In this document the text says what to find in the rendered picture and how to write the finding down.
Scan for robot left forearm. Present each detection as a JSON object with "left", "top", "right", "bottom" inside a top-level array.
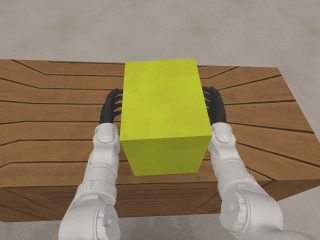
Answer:
[{"left": 58, "top": 123, "right": 121, "bottom": 240}]

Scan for pedestal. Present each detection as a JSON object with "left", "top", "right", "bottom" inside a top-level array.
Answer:
[{"left": 0, "top": 59, "right": 320, "bottom": 223}]

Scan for left robot upper arm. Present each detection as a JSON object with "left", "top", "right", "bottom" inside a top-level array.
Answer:
[{"left": 59, "top": 202, "right": 121, "bottom": 240}]

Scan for robot right forearm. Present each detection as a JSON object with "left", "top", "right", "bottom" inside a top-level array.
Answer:
[{"left": 207, "top": 122, "right": 283, "bottom": 226}]

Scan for carton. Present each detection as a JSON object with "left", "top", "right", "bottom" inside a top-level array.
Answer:
[{"left": 119, "top": 58, "right": 213, "bottom": 176}]

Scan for right robot upper arm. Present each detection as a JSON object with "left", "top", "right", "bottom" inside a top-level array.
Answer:
[{"left": 219, "top": 188, "right": 316, "bottom": 240}]

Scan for left robot hand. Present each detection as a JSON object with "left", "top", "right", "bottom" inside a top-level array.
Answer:
[{"left": 99, "top": 88, "right": 123, "bottom": 124}]

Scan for right robot hand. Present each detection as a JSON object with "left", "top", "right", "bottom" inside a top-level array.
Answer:
[{"left": 202, "top": 86, "right": 227, "bottom": 126}]

